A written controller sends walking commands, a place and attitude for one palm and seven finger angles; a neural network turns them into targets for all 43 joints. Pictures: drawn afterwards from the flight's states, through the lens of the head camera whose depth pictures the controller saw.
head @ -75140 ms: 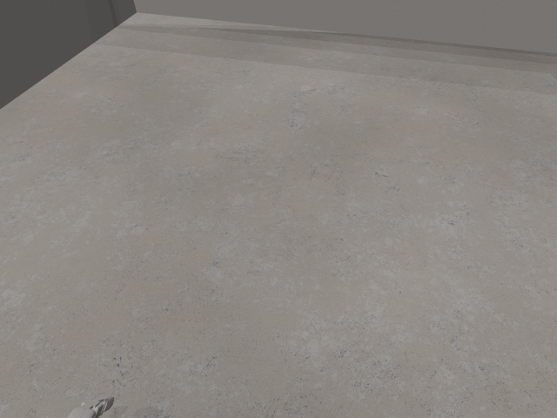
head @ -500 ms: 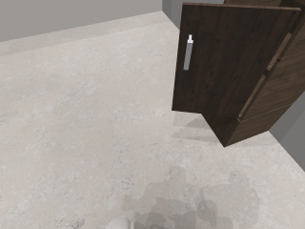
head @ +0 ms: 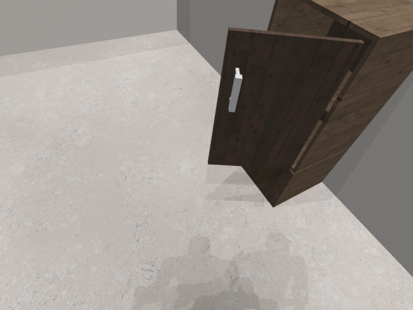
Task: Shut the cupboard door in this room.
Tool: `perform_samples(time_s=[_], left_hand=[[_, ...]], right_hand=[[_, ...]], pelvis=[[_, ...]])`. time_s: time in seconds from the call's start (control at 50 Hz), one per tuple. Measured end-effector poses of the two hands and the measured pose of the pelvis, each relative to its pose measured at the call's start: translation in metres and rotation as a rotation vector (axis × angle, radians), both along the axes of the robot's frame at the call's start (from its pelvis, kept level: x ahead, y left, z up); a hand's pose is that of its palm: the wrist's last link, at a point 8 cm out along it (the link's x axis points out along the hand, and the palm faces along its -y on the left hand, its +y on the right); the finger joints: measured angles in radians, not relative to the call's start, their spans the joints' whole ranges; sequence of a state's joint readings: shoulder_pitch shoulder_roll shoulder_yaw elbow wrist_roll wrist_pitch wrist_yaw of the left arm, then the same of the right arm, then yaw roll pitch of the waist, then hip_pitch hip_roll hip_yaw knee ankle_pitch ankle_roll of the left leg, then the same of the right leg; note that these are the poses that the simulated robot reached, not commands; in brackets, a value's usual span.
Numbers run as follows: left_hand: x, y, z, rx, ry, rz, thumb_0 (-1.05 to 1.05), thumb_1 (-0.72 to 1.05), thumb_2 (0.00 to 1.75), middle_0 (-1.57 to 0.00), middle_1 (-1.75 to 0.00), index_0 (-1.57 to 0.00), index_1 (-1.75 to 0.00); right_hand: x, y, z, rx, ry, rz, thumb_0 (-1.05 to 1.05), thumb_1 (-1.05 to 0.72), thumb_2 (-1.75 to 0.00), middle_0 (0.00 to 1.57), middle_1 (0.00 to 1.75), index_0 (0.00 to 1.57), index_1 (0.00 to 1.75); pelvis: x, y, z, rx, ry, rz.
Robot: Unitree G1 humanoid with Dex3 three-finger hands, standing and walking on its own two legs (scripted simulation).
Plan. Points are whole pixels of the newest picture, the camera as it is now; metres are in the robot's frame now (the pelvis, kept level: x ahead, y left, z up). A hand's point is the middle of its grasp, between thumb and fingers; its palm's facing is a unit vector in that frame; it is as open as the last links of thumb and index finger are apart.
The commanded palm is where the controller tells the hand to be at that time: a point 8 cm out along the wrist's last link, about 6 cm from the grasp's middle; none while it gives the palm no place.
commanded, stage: take the last steps up to it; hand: left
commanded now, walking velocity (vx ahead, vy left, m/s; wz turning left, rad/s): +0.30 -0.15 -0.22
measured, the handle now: (234, 90) +0.73 -0.05 +0.01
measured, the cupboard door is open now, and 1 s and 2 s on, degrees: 61 61 61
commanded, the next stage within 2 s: come to a stop and stand still in 0.78 s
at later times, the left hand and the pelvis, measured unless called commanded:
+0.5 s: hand (182, 287) +0.20 +0.05 -0.17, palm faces -0.05 -0.98 -0.20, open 7.2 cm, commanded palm none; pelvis +0.10 -0.12 -0.01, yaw -3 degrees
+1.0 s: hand (205, 249) +0.29 +0.01 -0.18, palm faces -0.02 -0.99 -0.16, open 7.3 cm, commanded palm none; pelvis +0.25 -0.17 +0.00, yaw -3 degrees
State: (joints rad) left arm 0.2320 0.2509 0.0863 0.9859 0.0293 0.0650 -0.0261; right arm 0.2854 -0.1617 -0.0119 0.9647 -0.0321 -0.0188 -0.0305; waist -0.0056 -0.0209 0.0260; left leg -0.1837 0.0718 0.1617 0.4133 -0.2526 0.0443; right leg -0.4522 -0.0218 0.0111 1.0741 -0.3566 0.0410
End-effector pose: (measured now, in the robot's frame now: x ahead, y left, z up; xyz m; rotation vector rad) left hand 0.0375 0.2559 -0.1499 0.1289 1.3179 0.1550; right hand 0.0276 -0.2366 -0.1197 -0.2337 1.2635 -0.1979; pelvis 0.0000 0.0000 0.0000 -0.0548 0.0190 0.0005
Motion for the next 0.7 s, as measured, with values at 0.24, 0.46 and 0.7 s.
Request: perform_samples(time_s=[0.24,0.46,0.7], left_hand=[[0.128,-0.071,0.014,-0.015,-0.135,-0.209,0.01,0.92,0.9,-0.2,-0.3,-0.2,-0.29],[0.166,-0.152,0.009,0.001,-0.163,-0.167,0.0,0.91,0.89,-0.2,-0.3,-0.2,-0.3],[0.122,-0.159,-0.021,-0.019,0.098,-0.011,0.0,0.93,0.89,-0.2,-0.3,-0.2,-0.3]], right_hand=[[-0.106,-0.046,-0.006,0.023,0.258,-0.243,0.0,-0.91,-0.9,0.21,0.3,0.2,0.3],[-0.018,-0.116,-0.031,0.073,0.245,-0.217,0.01,-0.91,-0.9,0.2,0.3,0.19,0.3],[0.221,-0.136,-0.017,0.037,-0.124,-0.005,0.0,-0.91,-0.9,0.2,0.3,0.19,0.3]], pelvis=[[0.035,-0.045,-0.003,0.027,-0.017,-0.077],[0.091,-0.113,-0.011,0.044,-0.02,-0.067],[0.173,-0.134,-0.018,0.001,-0.016,-0.044]])
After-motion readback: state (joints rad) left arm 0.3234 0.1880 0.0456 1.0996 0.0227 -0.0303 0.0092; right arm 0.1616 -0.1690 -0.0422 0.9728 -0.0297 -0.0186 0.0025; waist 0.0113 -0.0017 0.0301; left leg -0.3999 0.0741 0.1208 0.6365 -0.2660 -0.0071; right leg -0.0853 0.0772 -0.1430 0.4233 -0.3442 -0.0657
